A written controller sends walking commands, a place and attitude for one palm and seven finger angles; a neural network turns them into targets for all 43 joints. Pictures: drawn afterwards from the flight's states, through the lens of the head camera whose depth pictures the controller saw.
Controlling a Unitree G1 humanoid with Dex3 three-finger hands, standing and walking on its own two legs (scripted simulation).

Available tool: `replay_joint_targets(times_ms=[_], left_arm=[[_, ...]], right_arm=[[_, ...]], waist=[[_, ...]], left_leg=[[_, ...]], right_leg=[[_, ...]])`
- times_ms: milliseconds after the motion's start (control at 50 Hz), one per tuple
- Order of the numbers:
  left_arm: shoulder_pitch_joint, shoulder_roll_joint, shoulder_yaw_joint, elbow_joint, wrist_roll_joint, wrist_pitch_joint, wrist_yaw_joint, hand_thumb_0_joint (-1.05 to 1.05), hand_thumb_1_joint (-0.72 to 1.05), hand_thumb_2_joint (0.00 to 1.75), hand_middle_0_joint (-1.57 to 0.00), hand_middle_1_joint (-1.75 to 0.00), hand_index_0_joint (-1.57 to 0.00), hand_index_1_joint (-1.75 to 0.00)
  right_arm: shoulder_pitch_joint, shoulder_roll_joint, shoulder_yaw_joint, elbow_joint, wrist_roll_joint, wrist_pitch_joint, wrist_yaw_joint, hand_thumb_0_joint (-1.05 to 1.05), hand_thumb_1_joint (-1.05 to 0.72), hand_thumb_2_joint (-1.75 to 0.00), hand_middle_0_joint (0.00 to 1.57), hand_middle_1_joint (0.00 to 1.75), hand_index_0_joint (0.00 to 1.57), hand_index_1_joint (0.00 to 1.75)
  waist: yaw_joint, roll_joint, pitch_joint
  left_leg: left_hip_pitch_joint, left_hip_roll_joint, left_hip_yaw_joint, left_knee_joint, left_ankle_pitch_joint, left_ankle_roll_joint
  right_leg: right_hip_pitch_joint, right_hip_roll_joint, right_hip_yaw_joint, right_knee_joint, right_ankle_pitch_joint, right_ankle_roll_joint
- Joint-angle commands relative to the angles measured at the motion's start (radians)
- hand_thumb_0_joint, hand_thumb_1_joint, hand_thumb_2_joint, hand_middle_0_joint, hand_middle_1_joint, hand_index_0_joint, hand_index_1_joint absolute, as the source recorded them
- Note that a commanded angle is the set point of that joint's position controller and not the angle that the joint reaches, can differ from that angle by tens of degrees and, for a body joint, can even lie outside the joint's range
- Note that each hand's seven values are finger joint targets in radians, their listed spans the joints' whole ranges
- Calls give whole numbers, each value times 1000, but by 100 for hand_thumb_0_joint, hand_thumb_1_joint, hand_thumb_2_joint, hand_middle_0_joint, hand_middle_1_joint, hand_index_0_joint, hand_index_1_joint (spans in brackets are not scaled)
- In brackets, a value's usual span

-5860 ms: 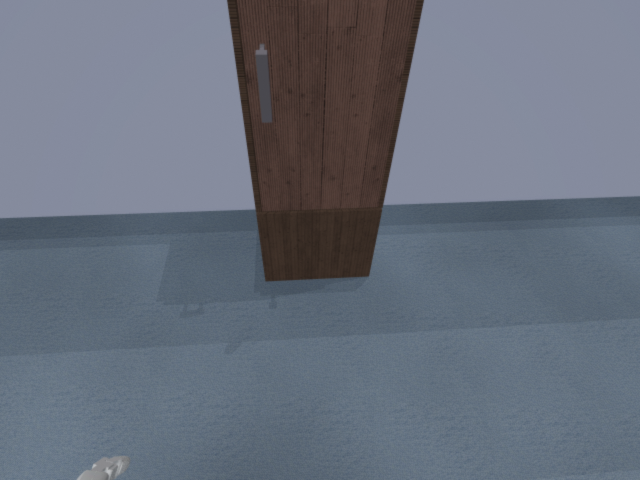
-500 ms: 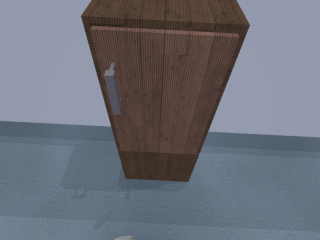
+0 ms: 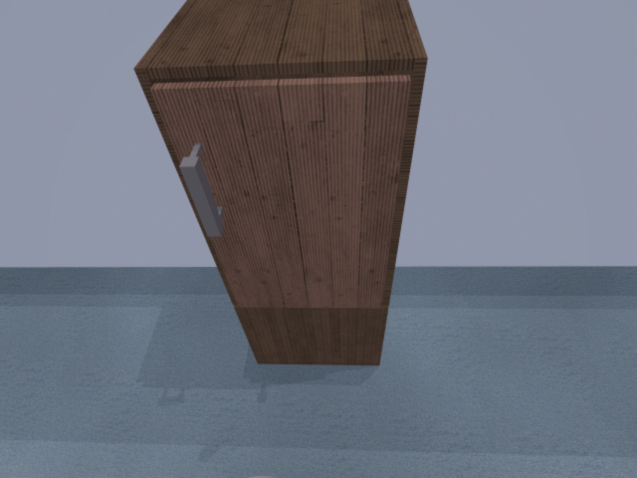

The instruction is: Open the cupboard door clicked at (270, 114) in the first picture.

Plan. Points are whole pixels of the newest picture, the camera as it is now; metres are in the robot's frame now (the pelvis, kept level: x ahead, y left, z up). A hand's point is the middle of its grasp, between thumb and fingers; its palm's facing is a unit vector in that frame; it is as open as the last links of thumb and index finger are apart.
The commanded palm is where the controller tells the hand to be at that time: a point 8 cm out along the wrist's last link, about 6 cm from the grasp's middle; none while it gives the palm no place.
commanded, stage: come to a stop and stand still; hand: left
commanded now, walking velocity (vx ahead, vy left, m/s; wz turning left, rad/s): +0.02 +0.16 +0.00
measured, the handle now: (206, 191) +0.54 +0.23 +0.05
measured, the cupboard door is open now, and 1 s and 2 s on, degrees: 0 0 0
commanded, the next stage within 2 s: look again from close up in 0.60 s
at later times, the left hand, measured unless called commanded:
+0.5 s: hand out of the picture +0.01 +0.21 -0.18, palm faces +0.08 -0.98 -0.19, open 7.4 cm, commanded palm none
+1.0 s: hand out of the picture +0.03 +0.23 -0.18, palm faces -0.01 -0.97 -0.23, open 7.4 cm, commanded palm none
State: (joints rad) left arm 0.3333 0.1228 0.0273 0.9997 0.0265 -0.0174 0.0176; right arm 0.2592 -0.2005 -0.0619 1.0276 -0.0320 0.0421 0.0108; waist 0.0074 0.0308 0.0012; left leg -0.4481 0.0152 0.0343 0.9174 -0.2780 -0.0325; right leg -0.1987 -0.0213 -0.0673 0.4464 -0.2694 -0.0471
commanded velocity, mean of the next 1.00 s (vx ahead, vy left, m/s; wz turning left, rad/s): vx -0.01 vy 0.01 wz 0.00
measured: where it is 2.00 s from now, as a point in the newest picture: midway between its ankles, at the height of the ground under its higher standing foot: outside the picture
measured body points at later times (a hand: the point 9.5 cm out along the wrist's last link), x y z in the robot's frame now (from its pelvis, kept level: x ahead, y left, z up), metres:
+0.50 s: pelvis +0.01 +0.04 -0.01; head +0.02 +0.04 +0.44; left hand +0.00 +0.26 -0.16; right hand +0.08 -0.18 -0.16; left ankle +0.01 +0.14 -0.74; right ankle -0.01 -0.07 -0.74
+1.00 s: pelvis +0.01 +0.04 -0.01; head +0.03 +0.03 +0.44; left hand +0.03 +0.28 -0.16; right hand +0.00 -0.17 -0.18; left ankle +0.01 +0.14 -0.74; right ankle -0.01 -0.07 -0.74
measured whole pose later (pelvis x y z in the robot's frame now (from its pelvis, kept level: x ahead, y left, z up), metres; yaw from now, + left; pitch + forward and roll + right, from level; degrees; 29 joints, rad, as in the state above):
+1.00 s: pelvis +0.01 +0.04 -0.01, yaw +0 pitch -1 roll +0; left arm 0.27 0.16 -0.01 1.08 0.01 -0.02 0.03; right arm 0.31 -0.16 0.01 1.07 -0.02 -0.01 -0.02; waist -0.02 0.03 0.04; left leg -0.22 0.01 0.10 0.51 -0.28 0.03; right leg -0.20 -0.03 -0.04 0.53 -0.32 0.00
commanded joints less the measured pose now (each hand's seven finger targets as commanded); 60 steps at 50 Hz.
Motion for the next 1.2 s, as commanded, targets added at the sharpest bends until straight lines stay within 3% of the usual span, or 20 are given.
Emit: replay_joint_targets(times_ms=[0, 100, 160, 200, 220, 240, 260, 280, 320, 400, 440, 500, 660, 680, 700, 720, 780, 840, 920, 1180], left_arm=[[118, 189, 50, -17, -1, -32, 14, 0, 90, 90, -20, -30, -20, -30], [122, 197, 49, 12, 4, -15, 23, 0, 90, 90, -20, -30, -20, -30], [69, 196, 48, 14, 4, -3, 25, 0, 90, 90, -20, -30, -20, -30], [34, 177, 41, 21, -5, 5, 23, 0, 90, 90, -20, -30, -20, -30], [35, 146, 33, 14, -4, 11, 21, 0, 90, 90, -20, -30, -20, -30], [54, 102, 25, 12, -11, 18, 18, 0, 90, 90, -20, -30, -20, -30], [60, 75, 17, 15, -12, 21, 21, 0, 90, 90, -20, -30, -20, -30], [54, 68, 15, 11, -6, 22, 22, 0, 90, 90, -20, -30, -20, -30], [34, 73, 8, 42, -4, 27, 15, 0, 90, 90, -20, -30, -20, -30], [78, 75, 2, 82, -6, 10, 13, 0, 90, 90, -20, -30, -20, -30], [64, 102, -2, 88, -5, -3, 15, 0, 90, 90, -20, -30, -20, -30], [20, 106, -3, 82, -7, -5, 17, 0, 90, 90, -20, -30, -20, -30], [7, 114, -5, 87, -11, -2, 18, 0, 90, 90, -20, -30, -20, -30], [67, 138, -19, 100, 3, -21, 57, 0, 90, 90, -20, -30, -20, -30], [-2, 170, -16, 43, -5, -25, 49, 0, 90, 90, -20, -30, -20, -30], [-40, 182, -14, 33, -7, -30, 36, 0, 90, 90, -20, -30, -20, -30], [-25, 168, -19, 25, -12, -27, 26, 0, 90, 90, -20, -30, -20, -30], [-23, 153, -22, 27, -14, -23, 24, 0, 90, 90, -20, -30, -20, -30], [-30, 144, -25, 37, -14, -17, 23, 0, 90, 90, -20, -30, -20, -30], [-24, 151, -18, 53, -15, -8, 24, 0, 90, 90, -20, -30, -20, -30]], right_arm=[[-53, -40, 8, -76, 4, -31, -2, 0, -90, -90, 20, 30, 20, 30], [-64, -17, 22, -78, 21, -26, -15, 0, -90, -90, 20, 30, 20, 30], [-16, -3, 29, -58, 27, -32, -21, 0, -90, -90, 20, 30, 20, 30], [65, -10, 30, -21, 26, -43, -28, 0, -90, -90, 20, 30, 20, 30], [99, -39, 23, -13, 25, -51, -32, 0, -90, -90, 20, 30, 20, 30], [93, -99, 14, -19, 18, -55, -37, 0, -90, -90, 20, 30, 20, 30], [77, -129, 12, -27, 14, -49, -40, 0, -90, -90, 20, 30, 20, 30], [49, -120, 14, -34, 7, -41, -40, 0, -90, -90, 20, 30, 20, 30], [0, -67, 30, -23, 9, -51, -47, 0, -90, -90, 20, 30, 20, 30], [-7, -60, 33, -18, 16, -61, -51, 0, -90, -90, 20, 30, 20, 30], [2, -41, 34, -12, 23, -66, -47, 0, -90, -90, 20, 30, 20, 30], [12, -43, 33, 5, 19, -60, -44, 0, -90, -90, 20, 30, 20, 30], [26, -28, 50, 47, 17, -65, -43, 0, -90, -90, 20, 30, 20, 30], [-48, -98, 43, -28, 25, -71, -28, 0, -90, -90, 20, 30, 20, 30], [13, -45, 45, -44, 19, -60, -23, 0, -90, -90, 20, 30, 20, 30], [3, -37, 49, -27, 8, -59, -17, 0, -90, -90, 20, 30, 20, 30], [44, -61, 51, -40, 10, -67, -19, 0, -90, -90, 20, 30, 20, 30], [59, -68, 56, -40, 13, -77, -26, 0, -90, -90, 20, 30, 20, 30], [68, -60, 61, -20, 17, -78, -30, 0, -90, -90, 20, 30, 20, 30], [69, -56, 62, 41, 17, -79, -36, 0, -90, -90, 20, 30, 20, 30]], waist=[[58, -130, 21], [60, -177, -16], [29, -195, -28], [-11, -170, -37], [-18, -91, -56], [-6, 81, -57], [1, 163, -30], [6, 129, 25], [18, 207, 73], [33, 31, 6], [14, -59, -8], [-3, -133, 28], [4, -22, 55], [26, -70, 134], [-31, -19, 74], [-17, 57, 107], [-22, 71, 10], [-15, -1, -24], [-10, -67, 30], [-3, -52, 53]], left_leg=[[-177, 18, -2, -30, -62, -23], [-63, 3, 16, -165, -113, -22], [121, -15, 32, -342, -42, -7], [320, -8, 45, -517, 131, 7], [407, 56, 4, -540, 217, 26], [419, 196, -167, -550, 350, 94], [337, 289, -236, -604, 359, 171], [214, 281, -201, -630, 230, 186], [200, 218, -185, -667, 273, 175], [268, 151, -97, -544, 413, 136], [276, 103, -60, -526, 327, 86], [287, 93, -51, -540, 238, 66], [269, 93, -54, -579, 204, 59], [196, 109, -28, -395, 258, 38], [214, 76, -38, -437, 34, 37], [221, 65, -35, -465, 27, 39], [220, 80, -59, -484, 75, 64], [222, 96, -66, -491, 150, 77], [208, 93, -58, -510, 156, 78], [250, 95, -41, -543, 179, 72]], right_leg=[[238, -297, 263, -170, 311, -125], [225, -301, 218, -93, 569, -147], [108, -258, 171, -46, 531, -113], [-9, -187, 124, 10, 355, -53], [-67, -137, 88, 70, 197, -18], [-155, -67, 38, 116, -30, 27], [-147, -47, -4, 174, -216, 50], [-111, -43, 7, 205, -258, 45], [-112, -60, 8, 224, -193, 41], [-16, -66, 41, 3, 40, 48], [10, -111, 98, -40, 220, 28], [-17, -116, 91, -50, 226, 23], [2, -103, 87, -85, 143, 22], [-63, -127, 138, -85, 337, 34], [-77, -154, 165, -93, 94, -4], [-113, -140, 154, -88, 11, -18], [-49, -84, 115, -29, -24, -11], [4, -72, 91, 7, 60, -1], [1, -76, 89, -2, 94, 7], [-12, -82, 101, -22, 131, 13]])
